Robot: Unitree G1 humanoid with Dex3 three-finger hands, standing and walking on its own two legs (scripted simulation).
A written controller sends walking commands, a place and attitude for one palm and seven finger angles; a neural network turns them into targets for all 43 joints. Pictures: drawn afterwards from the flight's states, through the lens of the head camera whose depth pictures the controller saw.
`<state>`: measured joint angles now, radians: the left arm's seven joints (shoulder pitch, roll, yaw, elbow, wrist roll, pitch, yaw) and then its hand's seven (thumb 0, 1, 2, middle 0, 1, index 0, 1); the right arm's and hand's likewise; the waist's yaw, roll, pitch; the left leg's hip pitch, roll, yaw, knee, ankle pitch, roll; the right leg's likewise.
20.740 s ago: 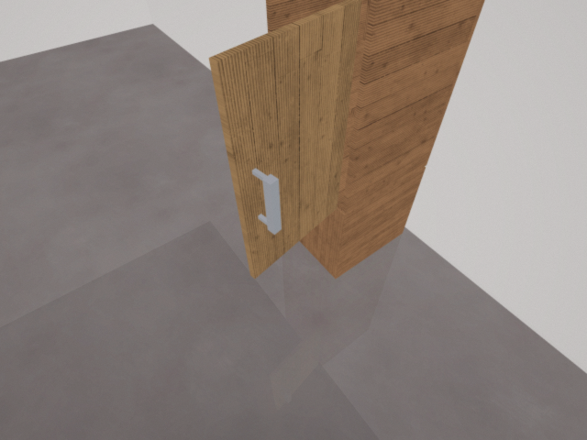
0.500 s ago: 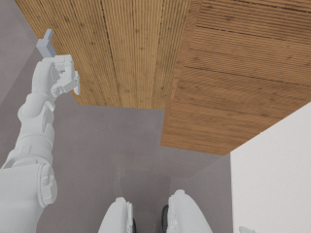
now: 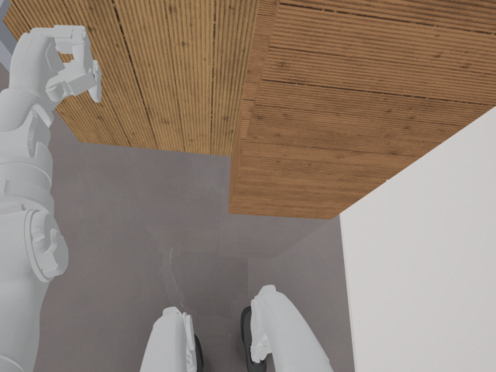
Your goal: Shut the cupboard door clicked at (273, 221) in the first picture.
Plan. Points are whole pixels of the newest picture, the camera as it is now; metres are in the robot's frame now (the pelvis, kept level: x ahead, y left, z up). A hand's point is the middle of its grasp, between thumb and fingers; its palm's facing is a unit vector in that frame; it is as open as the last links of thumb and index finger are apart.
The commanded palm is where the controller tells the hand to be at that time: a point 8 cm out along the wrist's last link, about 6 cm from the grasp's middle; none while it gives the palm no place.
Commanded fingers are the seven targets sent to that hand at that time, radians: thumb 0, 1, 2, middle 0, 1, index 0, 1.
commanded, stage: push the door shut along its arc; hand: left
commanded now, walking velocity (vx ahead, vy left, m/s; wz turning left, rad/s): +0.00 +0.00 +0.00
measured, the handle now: (27, 58) +0.58 +0.25 +0.06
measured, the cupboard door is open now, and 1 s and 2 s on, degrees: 89 71 71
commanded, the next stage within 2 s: pull the fist back off the door in 0.58 s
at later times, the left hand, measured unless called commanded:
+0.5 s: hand (106, 52) +0.58 +0.14 +0.07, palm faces -0.31 -0.95 -0.04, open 3.3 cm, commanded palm +0.61 +0.15 +0.07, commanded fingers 0.00 0.90 0.90 -1.30 -1.50 -1.30 -1.50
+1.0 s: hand (130, 46) +0.61 +0.11 +0.06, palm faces +0.03 -1.00 -0.02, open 3.1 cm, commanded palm +0.57 +0.15 +0.07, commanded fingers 0.00 0.90 0.90 -1.30 -1.50 -1.30 -1.50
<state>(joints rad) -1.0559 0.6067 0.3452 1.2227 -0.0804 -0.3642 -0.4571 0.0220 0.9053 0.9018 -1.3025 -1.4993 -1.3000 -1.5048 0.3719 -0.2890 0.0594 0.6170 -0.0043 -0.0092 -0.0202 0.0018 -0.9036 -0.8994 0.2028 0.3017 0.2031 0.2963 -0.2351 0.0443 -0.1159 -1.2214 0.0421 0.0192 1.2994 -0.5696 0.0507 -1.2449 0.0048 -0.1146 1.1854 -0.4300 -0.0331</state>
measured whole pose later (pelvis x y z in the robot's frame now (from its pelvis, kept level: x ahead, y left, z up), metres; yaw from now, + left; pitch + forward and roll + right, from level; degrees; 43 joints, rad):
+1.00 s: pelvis +0.01 -0.01 +0.00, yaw -1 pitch +32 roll -5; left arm -1.20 0.53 0.41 1.25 0.05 -0.32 -0.04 0.02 0.90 0.91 -1.30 -1.50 -1.30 -1.50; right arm 0.46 -0.23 0.08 0.62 -0.08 0.01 0.08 0.00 -0.90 -0.90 0.20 0.30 0.20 0.30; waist -0.29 0.07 -0.11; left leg -1.29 0.06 0.01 1.30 -0.58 0.04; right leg -1.31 0.02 -0.12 1.18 -0.43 -0.04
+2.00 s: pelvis +0.03 -0.01 +0.06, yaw +1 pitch +17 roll -1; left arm -0.47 0.26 0.24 0.74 -0.16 -0.43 -0.10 0.02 0.90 0.90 -1.30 -1.50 -1.30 -1.50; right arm 0.39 -0.24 0.02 0.59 0.03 0.04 0.00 0.01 -0.91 -0.90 0.20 0.30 0.20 0.30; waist -0.09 0.04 -0.11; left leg -0.78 0.02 0.06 0.97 -0.49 0.03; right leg -0.84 0.01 -0.06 0.93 -0.38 -0.03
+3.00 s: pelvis +0.06 -0.01 +0.12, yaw +3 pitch -4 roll +0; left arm 0.48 0.35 0.36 -0.37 -0.06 -0.08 0.12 0.02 0.90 0.90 -0.31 -0.40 -0.30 -0.41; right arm 0.22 -0.24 0.01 0.64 0.01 -0.09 -0.08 0.01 -0.90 -0.90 0.20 0.30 0.20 0.30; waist 0.08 0.10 0.00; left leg -0.04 -0.01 0.03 0.41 -0.29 0.02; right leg -0.11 0.01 -0.09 0.41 -0.23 -0.03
